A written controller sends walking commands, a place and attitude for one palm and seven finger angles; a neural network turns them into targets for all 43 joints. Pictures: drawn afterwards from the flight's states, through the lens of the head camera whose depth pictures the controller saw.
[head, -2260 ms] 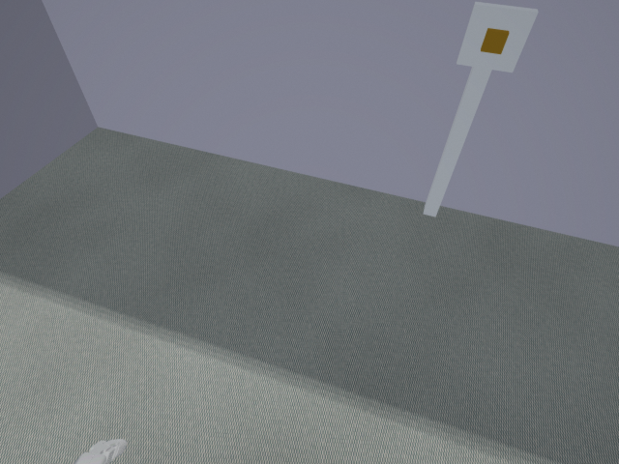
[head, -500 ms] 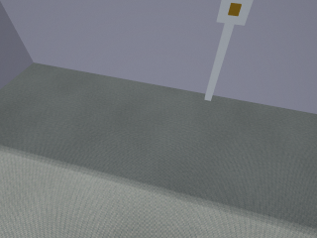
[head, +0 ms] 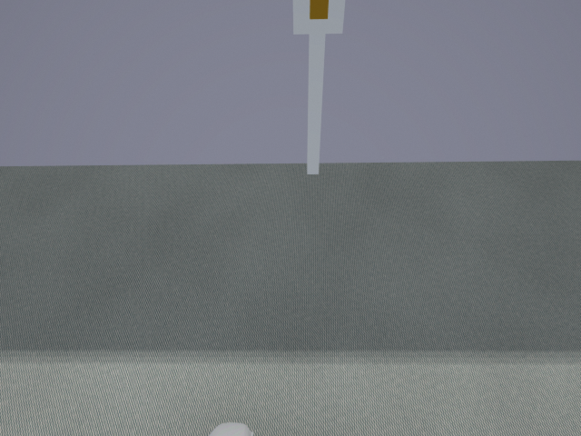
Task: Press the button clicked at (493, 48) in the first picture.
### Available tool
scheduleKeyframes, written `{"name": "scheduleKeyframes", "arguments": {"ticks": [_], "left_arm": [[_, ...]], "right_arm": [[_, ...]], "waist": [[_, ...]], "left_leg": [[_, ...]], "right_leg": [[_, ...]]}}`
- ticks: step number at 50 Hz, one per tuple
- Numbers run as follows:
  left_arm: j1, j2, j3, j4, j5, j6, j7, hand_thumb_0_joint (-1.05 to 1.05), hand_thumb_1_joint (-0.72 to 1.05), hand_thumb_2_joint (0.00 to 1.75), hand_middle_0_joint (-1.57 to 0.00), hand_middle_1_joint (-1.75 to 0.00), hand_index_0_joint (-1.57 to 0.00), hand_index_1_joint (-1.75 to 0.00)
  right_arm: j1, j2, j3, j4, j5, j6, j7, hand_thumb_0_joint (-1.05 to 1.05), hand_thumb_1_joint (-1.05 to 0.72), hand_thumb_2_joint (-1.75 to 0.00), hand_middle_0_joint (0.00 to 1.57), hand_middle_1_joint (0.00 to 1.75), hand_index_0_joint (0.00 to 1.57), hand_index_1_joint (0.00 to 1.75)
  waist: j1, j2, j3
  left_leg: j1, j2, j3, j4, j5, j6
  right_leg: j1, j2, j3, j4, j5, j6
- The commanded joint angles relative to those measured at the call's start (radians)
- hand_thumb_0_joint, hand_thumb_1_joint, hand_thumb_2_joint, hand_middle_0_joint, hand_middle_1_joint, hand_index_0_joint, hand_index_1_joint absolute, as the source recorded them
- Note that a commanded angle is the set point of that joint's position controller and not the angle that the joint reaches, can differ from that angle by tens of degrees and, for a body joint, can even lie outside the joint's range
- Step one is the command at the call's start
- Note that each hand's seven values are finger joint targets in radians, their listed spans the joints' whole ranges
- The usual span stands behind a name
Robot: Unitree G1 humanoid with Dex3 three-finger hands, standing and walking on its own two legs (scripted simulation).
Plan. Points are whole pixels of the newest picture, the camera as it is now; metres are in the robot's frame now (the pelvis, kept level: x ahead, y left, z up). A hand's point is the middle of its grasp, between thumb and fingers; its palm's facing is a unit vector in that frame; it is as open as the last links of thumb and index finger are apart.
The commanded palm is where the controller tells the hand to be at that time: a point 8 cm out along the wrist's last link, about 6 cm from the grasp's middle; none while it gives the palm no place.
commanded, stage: walk to a spot facing it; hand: left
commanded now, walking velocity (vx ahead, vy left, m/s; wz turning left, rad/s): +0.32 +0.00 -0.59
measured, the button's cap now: (318, 7) +1.40 +0.03 +0.03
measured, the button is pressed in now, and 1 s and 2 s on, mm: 0 0 0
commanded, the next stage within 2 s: turn to face it in 1.60 s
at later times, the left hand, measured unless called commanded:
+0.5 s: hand (153, 368) +0.25 +0.28 -0.18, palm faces -0.22 -0.96 -0.19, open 7.4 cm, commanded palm none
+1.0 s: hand (273, 254) +0.51 +0.10 -0.18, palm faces -0.50 -0.84 -0.22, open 7.1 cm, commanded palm none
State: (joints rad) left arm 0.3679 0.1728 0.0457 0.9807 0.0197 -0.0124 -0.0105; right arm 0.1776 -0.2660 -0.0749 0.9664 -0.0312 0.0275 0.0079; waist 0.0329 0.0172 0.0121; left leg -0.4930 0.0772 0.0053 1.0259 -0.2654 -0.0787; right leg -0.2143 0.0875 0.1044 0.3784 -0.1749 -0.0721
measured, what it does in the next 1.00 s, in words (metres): walks ahead, turning right: left foot, then right foot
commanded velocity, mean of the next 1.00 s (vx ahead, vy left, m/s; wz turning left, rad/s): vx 0.34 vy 0.00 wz -0.45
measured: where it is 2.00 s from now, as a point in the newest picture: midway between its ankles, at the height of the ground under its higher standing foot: (374, 314)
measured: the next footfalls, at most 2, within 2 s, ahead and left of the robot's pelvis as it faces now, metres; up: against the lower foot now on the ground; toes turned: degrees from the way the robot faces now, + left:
left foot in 0.24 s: +0.13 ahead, +0.16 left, +0.00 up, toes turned -6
right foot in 0.84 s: +0.34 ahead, -0.06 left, +0.00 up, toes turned -38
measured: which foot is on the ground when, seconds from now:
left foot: up 0.00-0.22, down 0.24-0.84, up 0.86-1.00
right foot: down 0.00-0.24, up 0.26-0.82, down 0.84-1.00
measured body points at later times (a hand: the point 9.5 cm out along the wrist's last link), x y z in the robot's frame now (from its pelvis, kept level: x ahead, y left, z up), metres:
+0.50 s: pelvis +0.13 +0.09 +0.00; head +0.15 +0.13 +0.45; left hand +0.26 +0.33 -0.16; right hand +0.06 -0.14 -0.13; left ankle +0.09 +0.16 -0.75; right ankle +0.11 -0.08 -0.63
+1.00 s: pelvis +0.35 -0.03 -0.02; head +0.37 -0.03 +0.43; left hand +0.54 +0.14 -0.17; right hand +0.19 -0.18 -0.17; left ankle +0.37 +0.14 -0.64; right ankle +0.31 -0.04 -0.75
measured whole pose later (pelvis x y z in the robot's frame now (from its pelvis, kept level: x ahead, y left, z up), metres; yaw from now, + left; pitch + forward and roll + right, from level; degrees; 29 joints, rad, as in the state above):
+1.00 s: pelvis +0.35 -0.03 -0.02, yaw -32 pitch +0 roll +0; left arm 0.21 0.20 0.07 1.01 0.01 -0.06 0.02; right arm 0.39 -0.11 -0.04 1.06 -0.02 -0.02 -0.02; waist -0.04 -0.02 0.04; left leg -0.49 0.15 0.05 1.31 -0.32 -0.04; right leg -0.19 0.09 -0.13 0.51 -0.33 -0.14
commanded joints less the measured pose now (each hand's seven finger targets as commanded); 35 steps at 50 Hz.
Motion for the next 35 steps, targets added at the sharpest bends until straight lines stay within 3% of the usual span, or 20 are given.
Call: {"name": "scheduleKeyframes", "arguments": {"ticks": [1,4,8,9,10,11,12,13,14,15,16,17,18,20,24,26,30,33,35], "left_arm": [[0.067,0.199,0.052,-0.051,0.006,-0.032,0.01,0.0,0.9,0.9,-0.2,-0.3,-0.2,-0.3],[0.057,0.214,0.055,-0.056,0.01,-0.028,0.012,0.0,0.9,0.9,-0.2,-0.3,-0.2,-0.3],[-0.003,0.23,0.064,-0.077,0.01,-0.02,0.012,0.0,0.9,0.9,-0.2,-0.3,-0.2,-0.3],[-0.038,0.231,0.066,-0.086,0.007,-0.018,0.012,0.0,0.9,0.9,-0.2,-0.3,-0.2,-0.3],[-0.071,0.217,0.065,-0.099,0.002,-0.015,0.01,0.0,0.9,0.9,-0.2,-0.3,-0.2,-0.3],[-0.081,0.165,0.055,-0.113,-0.001,-0.014,0.004,0.0,0.9,0.9,-0.2,-0.3,-0.2,-0.3],[-0.06,0.108,0.046,-0.122,-0.011,-0.015,-0.008,0.0,0.9,0.9,-0.2,-0.3,-0.2,-0.3],[-0.098,0.133,0.056,-0.143,0.0,-0.017,-0.007,0.0,0.9,0.9,-0.2,-0.3,-0.2,-0.3],[-0.108,0.159,0.068,-0.133,0.01,-0.01,-0.013,0.0,0.9,0.9,-0.2,-0.3,-0.2,-0.3],[-0.099,0.16,0.074,-0.108,0.018,0.0,-0.021,0.0,0.9,0.9,-0.2,-0.3,-0.2,-0.3],[-0.082,0.147,0.075,-0.088,0.022,0.007,-0.03,0.0,0.9,0.9,-0.2,-0.3,-0.2,-0.3],[-0.057,0.13,0.07,-0.075,0.02,0.014,-0.037,0.0,0.9,0.9,-0.2,-0.3,-0.2,-0.3],[-0.037,0.106,0.067,-0.067,0.021,0.019,-0.037,0.0,0.9,0.9,-0.2,-0.3,-0.2,-0.3],[-0.033,0.086,0.064,-0.061,0.019,0.028,-0.034,0.0,0.9,0.9,-0.2,-0.3,-0.2,-0.3],[-0.085,0.068,0.058,-0.072,0.019,0.038,-0.031,0.0,0.9,0.9,-0.2,-0.3,-0.2,-0.3],[-0.142,0.064,0.054,-0.081,0.017,0.039,-0.032,0.0,0.9,0.9,-0.2,-0.3,-0.2,-0.3],[-0.235,0.044,0.039,-0.096,0.013,0.038,-0.036,0.0,0.9,0.9,-0.2,-0.3,-0.2,-0.3],[-0.324,0.028,0.025,-0.113,0.012,0.027,-0.04,0.0,0.9,0.9,-0.2,-0.3,-0.2,-0.3],[-0.349,0.02,0.015,-0.111,0.011,0.018,-0.039,0.0,0.9,0.9,-0.2,-0.3,-0.2,-0.3]], "right_arm": [[-0.119,-0.057,-0.007,-0.124,0.004,-0.048,-0.002,0.0,-0.9,-0.9,0.2,0.3,0.2,0.3],[-0.131,-0.045,-0.004,-0.142,0.01,-0.058,-0.002,0.0,-0.9,-0.9,0.2,0.3,0.2,0.3],[-0.076,-0.043,-0.004,-0.143,0.022,-0.075,-0.007,0.0,-0.9,-0.9,0.2,0.3,0.2,0.3],[-0.025,-0.047,-0.005,-0.127,0.023,-0.08,-0.012,0.0,-0.9,-0.9,0.2,0.3,0.2,0.3],[0.059,-0.07,-0.008,-0.099,0.026,-0.087,-0.02,0.0,-0.9,-0.9,0.2,0.3,0.2,0.3],[0.173,-0.131,-0.021,-0.064,0.024,-0.094,-0.035,0.0,-0.9,-0.9,0.2,0.3,0.2,0.3],[0.265,-0.235,-0.048,-0.051,0.012,-0.09,-0.035,0.0,-0.9,-0.9,0.2,0.3,0.2,0.3],[0.244,-0.235,-0.041,-0.068,0.011,-0.081,-0.035,0.0,-0.9,-0.9,0.2,0.3,0.2,0.3],[0.163,-0.176,-0.026,-0.091,0.011,-0.077,-0.029,0.0,-0.9,-0.9,0.2,0.3,0.2,0.3],[0.121,-0.122,-0.01,-0.092,0.011,-0.084,-0.032,0.0,-0.9,-0.9,0.2,0.3,0.2,0.3],[0.097,-0.088,0.004,-0.089,0.011,-0.091,-0.034,0.0,-0.9,-0.9,0.2,0.3,0.2,0.3],[0.088,-0.065,0.013,-0.085,0.015,-0.1,-0.036,0.0,-0.9,-0.9,0.2,0.3,0.2,0.3],[0.114,-0.053,0.016,-0.073,0.015,-0.109,-0.039,0.0,-0.9,-0.9,0.2,0.3,0.2,0.3],[0.17,-0.031,0.021,-0.045,0.019,-0.118,-0.044,0.0,-0.9,-0.9,0.2,0.3,0.2,0.3],[0.269,-0.001,0.031,0.009,0.021,-0.129,-0.053,0.0,-0.9,-0.9,0.2,0.3,0.2,0.3],[0.313,0.007,0.035,0.036,0.018,-0.13,-0.056,0.0,-0.9,-0.9,0.2,0.3,0.2,0.3],[0.391,0.024,0.044,0.089,0.013,-0.131,-0.062,0.0,-0.9,-0.9,0.2,0.3,0.2,0.3],[0.445,0.035,0.05,0.125,0.004,-0.126,-0.065,0.0,-0.9,-0.9,0.2,0.3,0.2,0.3],[0.466,0.023,0.048,0.141,0.003,-0.119,-0.064,0.0,-0.9,-0.9,0.2,0.3,0.2,0.3]], "waist": [[0.032,-0.145,0.013],[0.035,-0.155,0.019],[0.008,-0.18,0.01],[-0.025,-0.174,0.007],[-0.063,-0.124,-0.013],[-0.113,0.035,-0.064],[-0.14,0.337,-0.098],[-0.126,0.262,-0.014],[-0.084,0.162,0.072],[-0.052,0.15,0.117],[-0.027,0.116,0.152],[-0.008,0.103,0.146],[-0.003,0.102,0.127],[-0.004,0.117,0.098],[-0.015,0.106,0.089],[-0.031,0.087,0.104],[-0.051,0.096,0.145],[-0.076,0.106,0.169],[-0.078,0.106,0.148]], "left_leg": [[-0.158,0.007,-0.007,-0.102,-0.025,0.001],[-0.077,-0.018,-0.001,-0.226,-0.064,0.011],[0.137,-0.058,0.01,-0.413,-0.072,0.033],[0.262,-0.064,0.012,-0.493,-0.023,0.035],[0.436,-0.057,0.008,-0.586,0.01,0.04],[0.647,0.066,-0.097,-0.668,-0.092,0.055],[0.729,0.33,-0.43,-0.798,-0.38,0.118],[0.567,0.442,-0.539,-0.894,-0.519,0.17],[0.398,0.4,-0.487,-0.932,-0.544,0.164],[0.323,0.335,-0.404,-0.941,-0.471,0.111],[0.278,0.281,-0.285,-0.927,-0.352,0.068],[0.271,0.242,-0.183,-0.913,-0.234,0.034],[0.296,0.209,-0.101,-0.891,-0.104,0.01],[0.351,0.185,-0.001,-0.851,0.098,0.0],[0.446,0.187,0.076,-0.8,0.41,-0.016],[0.488,0.202,0.083,-0.793,0.461,0.008],[0.562,0.204,0.129,-0.794,0.582,0.024],[0.618,0.207,0.178,-0.778,0.716,0.054],[0.627,0.19,0.246,-0.712,0.964,0.064]], "right_leg": [[0.129,-0.261,0.367,-0.184,-0.236,-0.12],[0.09,-0.258,0.38,-0.168,-0.203,-0.131],[-0.021,-0.229,0.373,-0.106,-0.149,-0.113],[-0.107,-0.203,0.349,-0.065,-0.163,-0.093],[-0.218,-0.15,0.307,0.013,-0.185,-0.063],[-0.368,-0.067,0.223,0.176,-0.231,-0.024],[-0.541,0.032,0.052,0.482,-0.408,0.032],[-0.563,-0.038,-0.014,0.632,-0.385,0.057],[-0.517,-0.086,-0.013,0.705,-0.298,0.064],[-0.499,-0.097,-0.028,0.775,-0.212,0.074],[-0.483,-0.119,-0.038,0.81,-0.133,0.075],[-0.469,-0.128,-0.049,0.83,-0.068,0.082],[-0.462,-0.122,-0.053,0.849,-0.022,0.087],[-0.481,-0.121,-0.059,0.88,0.027,0.092],[-0.565,-0.124,-0.081,0.912,0.065,0.097],[-0.606,-0.133,-0.097,0.894,0.057,0.096],[-0.65,-0.129,-0.157,0.796,0.048,0.082],[-0.615,-0.122,-0.233,0.609,0.016,0.057],[-0.48,-0.074,-0.31,0.446,-0.04,0.025]]}}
